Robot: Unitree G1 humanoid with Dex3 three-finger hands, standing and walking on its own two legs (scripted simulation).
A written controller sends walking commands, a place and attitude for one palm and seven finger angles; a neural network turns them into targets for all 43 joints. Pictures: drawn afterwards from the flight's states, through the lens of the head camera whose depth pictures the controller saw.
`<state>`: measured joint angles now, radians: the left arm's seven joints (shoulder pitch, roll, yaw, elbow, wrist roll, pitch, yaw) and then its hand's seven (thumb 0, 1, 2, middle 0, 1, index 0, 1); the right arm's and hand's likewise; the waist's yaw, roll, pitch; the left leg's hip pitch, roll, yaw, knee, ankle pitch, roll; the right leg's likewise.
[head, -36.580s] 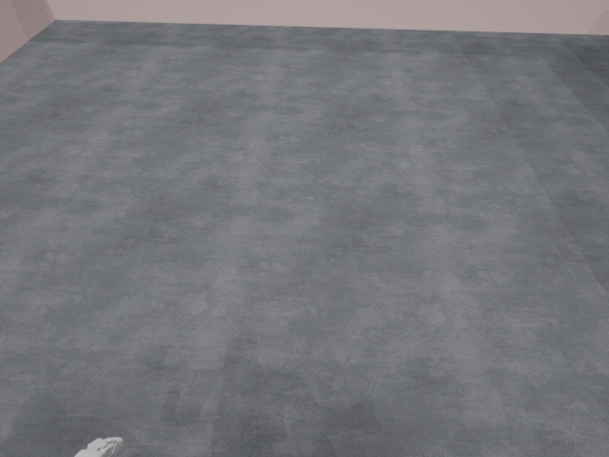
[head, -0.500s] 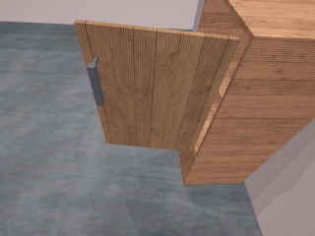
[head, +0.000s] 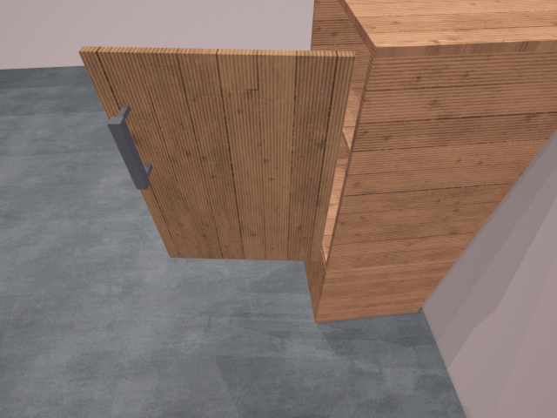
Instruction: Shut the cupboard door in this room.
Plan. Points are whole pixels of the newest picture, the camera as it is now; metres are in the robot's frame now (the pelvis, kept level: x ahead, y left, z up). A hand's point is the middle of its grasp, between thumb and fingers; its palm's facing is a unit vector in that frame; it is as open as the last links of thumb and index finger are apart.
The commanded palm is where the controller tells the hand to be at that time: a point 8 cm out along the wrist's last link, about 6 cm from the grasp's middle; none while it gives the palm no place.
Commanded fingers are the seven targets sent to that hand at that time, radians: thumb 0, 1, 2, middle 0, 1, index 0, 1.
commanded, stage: come to a stop and stand still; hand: left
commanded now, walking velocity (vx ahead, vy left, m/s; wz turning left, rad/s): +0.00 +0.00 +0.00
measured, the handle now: (134, 149) +0.54 +0.30 +0.07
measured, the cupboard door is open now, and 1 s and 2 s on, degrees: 82 82 82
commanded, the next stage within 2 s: look again from close up in 0.22 s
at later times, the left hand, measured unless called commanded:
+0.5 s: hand out of the picture +0.00 +0.19 -0.17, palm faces +0.02 -0.98 -0.20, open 7.4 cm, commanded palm none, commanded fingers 0.00 0.90 0.90 -0.20 -0.30 -0.20 -0.30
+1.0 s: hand out of the picture +0.01 +0.24 -0.17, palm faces +0.00 -0.98 -0.20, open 7.4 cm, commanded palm none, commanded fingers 0.00 0.90 0.90 -0.20 -0.30 -0.20 -0.30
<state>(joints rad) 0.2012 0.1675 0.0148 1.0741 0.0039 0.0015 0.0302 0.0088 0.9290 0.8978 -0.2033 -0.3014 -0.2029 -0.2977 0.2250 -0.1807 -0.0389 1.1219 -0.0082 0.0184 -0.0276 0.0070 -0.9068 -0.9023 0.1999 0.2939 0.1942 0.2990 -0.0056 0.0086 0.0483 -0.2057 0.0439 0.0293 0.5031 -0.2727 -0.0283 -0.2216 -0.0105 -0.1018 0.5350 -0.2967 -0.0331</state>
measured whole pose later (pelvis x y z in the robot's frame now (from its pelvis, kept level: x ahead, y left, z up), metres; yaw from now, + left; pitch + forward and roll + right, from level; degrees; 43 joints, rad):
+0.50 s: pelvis +0.00 +0.01 +0.00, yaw +0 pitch +0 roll -1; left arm 0.32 0.15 0.00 1.05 0.02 -0.01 0.04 0.01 0.91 0.90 -0.20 -0.30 -0.20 -0.30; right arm 0.31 -0.16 -0.03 1.05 -0.02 0.00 -0.03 0.01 -0.91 -0.90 0.20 0.29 0.20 0.30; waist -0.01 0.01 0.01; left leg -0.24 0.04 0.03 0.54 -0.29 -0.01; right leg -0.22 -0.02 -0.10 0.51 -0.27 -0.02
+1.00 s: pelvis -0.01 +0.06 +0.01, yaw -1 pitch -2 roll +0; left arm 0.29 0.19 -0.01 1.05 0.02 0.01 0.03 0.01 0.91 0.90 -0.20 -0.30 -0.20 -0.30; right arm 0.22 -0.18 0.00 1.06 -0.01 0.00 -0.01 0.01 -0.91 -0.90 0.20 0.29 0.20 0.30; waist 0.01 -0.02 0.02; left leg -0.18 -0.02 0.08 0.46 -0.24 0.05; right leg -0.19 -0.07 -0.05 0.44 -0.21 0.05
